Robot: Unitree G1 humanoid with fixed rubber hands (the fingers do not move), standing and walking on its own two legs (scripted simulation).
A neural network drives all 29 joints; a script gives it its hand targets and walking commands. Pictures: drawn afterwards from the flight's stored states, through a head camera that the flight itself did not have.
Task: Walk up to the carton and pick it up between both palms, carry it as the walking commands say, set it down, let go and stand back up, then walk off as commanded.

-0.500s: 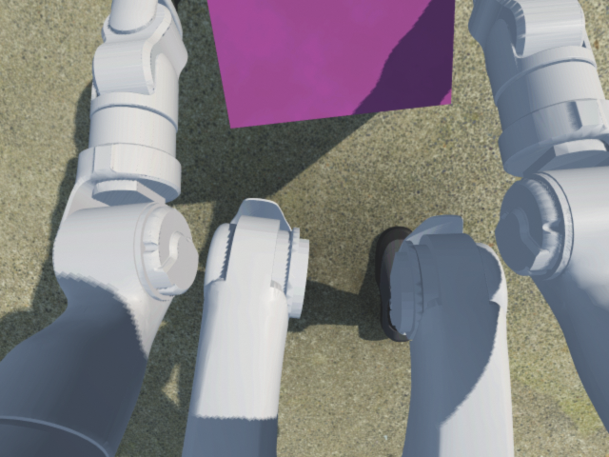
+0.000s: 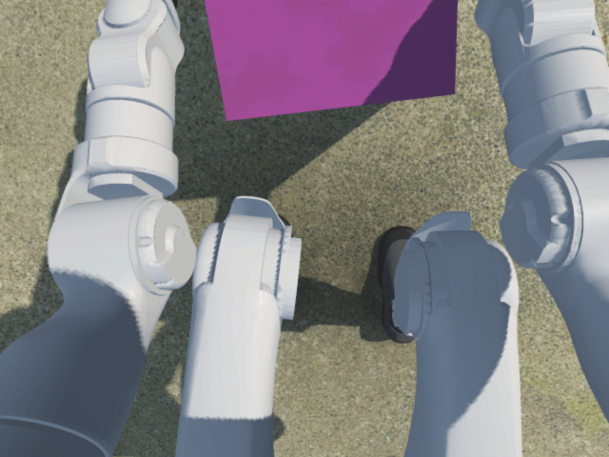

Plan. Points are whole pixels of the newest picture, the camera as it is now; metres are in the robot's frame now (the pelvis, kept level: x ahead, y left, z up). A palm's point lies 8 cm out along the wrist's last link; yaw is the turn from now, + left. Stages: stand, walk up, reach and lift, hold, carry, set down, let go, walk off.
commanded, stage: set down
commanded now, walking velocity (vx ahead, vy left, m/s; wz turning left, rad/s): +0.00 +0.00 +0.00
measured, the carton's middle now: out of the picture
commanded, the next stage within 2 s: none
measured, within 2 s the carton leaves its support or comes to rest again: neither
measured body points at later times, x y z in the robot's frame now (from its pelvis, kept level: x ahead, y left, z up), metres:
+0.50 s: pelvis +0.01 +0.00 -0.01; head +0.38 +0.01 +0.23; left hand +0.54 +0.21 -0.19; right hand +0.58 -0.11 -0.19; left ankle +0.11 +0.12 -0.33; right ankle +0.10 -0.11 -0.33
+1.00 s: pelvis -0.01 +0.00 +0.00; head +0.37 +0.01 +0.24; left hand +0.53 +0.24 -0.18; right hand +0.57 -0.14 -0.18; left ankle +0.11 +0.12 -0.33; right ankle +0.10 -0.11 -0.33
